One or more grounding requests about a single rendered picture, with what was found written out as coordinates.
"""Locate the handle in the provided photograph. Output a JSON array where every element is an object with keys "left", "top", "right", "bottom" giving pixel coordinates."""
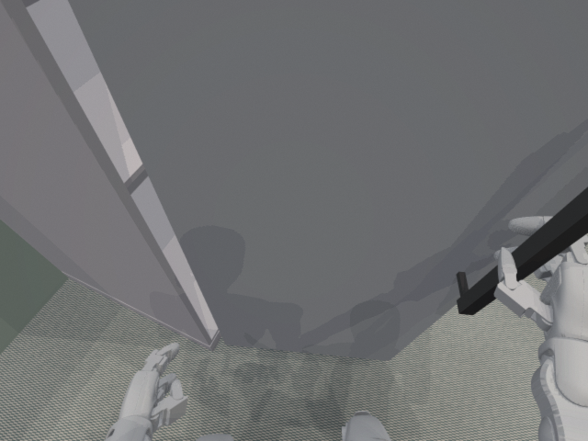
[{"left": 457, "top": 187, "right": 588, "bottom": 315}]

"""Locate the right robot hand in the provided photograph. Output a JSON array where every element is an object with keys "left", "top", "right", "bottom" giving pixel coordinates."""
[{"left": 493, "top": 216, "right": 588, "bottom": 342}]

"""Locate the right robot thigh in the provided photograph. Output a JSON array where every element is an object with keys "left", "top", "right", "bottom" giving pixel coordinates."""
[{"left": 342, "top": 415, "right": 391, "bottom": 441}]

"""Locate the left robot hand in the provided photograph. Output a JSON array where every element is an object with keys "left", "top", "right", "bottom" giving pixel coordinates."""
[{"left": 119, "top": 343, "right": 187, "bottom": 433}]

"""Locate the robot right forearm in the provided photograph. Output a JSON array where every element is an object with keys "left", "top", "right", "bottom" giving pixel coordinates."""
[{"left": 531, "top": 336, "right": 588, "bottom": 441}]

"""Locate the fridge door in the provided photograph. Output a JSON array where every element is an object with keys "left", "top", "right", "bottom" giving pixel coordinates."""
[{"left": 68, "top": 0, "right": 588, "bottom": 361}]

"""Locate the robot left forearm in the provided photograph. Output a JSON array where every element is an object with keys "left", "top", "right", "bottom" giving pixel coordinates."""
[{"left": 105, "top": 416, "right": 153, "bottom": 441}]

